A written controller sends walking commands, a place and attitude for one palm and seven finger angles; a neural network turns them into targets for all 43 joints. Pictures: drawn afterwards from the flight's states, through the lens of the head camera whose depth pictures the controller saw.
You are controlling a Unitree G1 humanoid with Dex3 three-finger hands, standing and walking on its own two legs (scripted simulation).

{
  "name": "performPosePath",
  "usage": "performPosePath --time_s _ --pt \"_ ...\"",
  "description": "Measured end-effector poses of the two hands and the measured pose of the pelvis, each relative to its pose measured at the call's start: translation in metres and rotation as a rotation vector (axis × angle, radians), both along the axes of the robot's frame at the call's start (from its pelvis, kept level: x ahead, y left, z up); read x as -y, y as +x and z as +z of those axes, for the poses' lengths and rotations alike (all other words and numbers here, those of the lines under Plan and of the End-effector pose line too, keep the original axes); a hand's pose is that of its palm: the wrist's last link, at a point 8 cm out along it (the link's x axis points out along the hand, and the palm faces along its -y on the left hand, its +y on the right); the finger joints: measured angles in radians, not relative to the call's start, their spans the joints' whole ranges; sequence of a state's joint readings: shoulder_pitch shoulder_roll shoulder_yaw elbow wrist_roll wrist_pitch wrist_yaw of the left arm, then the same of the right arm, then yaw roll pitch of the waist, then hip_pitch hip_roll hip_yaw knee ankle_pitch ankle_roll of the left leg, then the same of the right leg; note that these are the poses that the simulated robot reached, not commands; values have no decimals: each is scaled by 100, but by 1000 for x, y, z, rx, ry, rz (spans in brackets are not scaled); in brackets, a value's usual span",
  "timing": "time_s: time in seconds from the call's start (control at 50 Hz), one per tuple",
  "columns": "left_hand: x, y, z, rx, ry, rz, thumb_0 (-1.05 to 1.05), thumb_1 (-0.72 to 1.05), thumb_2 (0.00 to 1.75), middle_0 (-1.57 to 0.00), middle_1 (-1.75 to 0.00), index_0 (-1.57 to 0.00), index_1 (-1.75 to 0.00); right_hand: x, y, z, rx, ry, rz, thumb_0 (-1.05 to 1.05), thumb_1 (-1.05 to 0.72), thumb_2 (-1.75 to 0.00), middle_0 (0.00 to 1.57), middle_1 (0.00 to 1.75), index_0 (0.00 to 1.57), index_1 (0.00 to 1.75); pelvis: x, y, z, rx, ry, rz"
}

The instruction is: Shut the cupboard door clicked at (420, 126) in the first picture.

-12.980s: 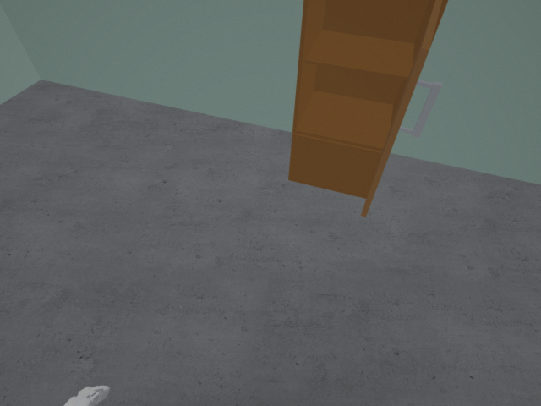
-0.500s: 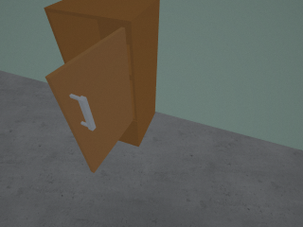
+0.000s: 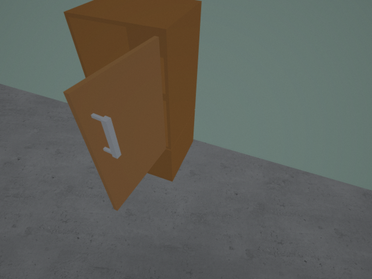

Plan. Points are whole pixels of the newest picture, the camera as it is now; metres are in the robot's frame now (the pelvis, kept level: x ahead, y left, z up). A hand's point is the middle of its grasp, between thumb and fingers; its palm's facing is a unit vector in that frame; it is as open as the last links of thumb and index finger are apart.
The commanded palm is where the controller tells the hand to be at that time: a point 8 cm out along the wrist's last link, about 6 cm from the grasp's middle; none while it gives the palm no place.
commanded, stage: shuffle to correct the standing spot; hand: left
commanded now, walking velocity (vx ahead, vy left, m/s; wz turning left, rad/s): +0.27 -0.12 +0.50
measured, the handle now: (106, 136) +0.50 +0.27 +0.00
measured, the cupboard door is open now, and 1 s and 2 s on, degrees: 84 84 84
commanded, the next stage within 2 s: none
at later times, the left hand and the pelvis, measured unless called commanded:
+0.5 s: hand (123, 268) +0.19 +0.17 -0.15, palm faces +0.18 -0.97 -0.19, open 7.4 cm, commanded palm none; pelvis +0.10 -0.03 +0.00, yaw +14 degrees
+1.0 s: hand out of the picture +0.13 +0.13 -0.19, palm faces +0.51 -0.84 -0.19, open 7.3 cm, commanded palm none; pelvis +0.24 -0.04 -0.01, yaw +30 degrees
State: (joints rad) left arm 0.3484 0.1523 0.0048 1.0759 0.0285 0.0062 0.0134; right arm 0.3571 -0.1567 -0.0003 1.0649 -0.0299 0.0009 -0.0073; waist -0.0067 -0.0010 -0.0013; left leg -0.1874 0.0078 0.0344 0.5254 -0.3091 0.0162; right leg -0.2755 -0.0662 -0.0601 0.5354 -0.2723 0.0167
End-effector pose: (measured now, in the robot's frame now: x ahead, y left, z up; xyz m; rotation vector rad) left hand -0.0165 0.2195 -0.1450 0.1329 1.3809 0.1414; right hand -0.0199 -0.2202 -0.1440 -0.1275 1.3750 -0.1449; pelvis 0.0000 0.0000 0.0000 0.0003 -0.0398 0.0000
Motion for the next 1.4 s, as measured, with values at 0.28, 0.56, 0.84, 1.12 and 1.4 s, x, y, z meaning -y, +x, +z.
performPosePath --time_s 0.28,0.56,0.84,1.12,1.4 --pt "-6 15 -15 -36 -32 91 1 90 89 -20 -30 -20 -30 -1 42 6 10 -40 49 1 -91 -90 20 30 19 30 -4 40 -8 -43 -10 106" --pt "10 206 21 389 89 145 1 90 89 -20 -30 -20 -30 60 139 -14 -114 -19 202 1 -91 -90 21 30 20 30 44 118 -16 -48 1 293" --pt "36 121 -1 89 62 448 -1 93 89 -20 -30 -21 -30 11 417 34 292 -42 537 1 -91 -90 20 30 19 29 44 196 -3 -39 -32 475" --pt "56 157 5 23 17 582 1 91 90 -20 -30 -20 -30 -6 470 23 161 -23 666 1 -91 -90 21 30 20 30 48 271 3 -39 -30 578" --pt "107 254 12 137 107 704 1 91 89 -20 -30 -21 -30 33 584 6 102 -37 744 1 -91 -90 20 30 19 30 88 359 -3 -30 -10 755"
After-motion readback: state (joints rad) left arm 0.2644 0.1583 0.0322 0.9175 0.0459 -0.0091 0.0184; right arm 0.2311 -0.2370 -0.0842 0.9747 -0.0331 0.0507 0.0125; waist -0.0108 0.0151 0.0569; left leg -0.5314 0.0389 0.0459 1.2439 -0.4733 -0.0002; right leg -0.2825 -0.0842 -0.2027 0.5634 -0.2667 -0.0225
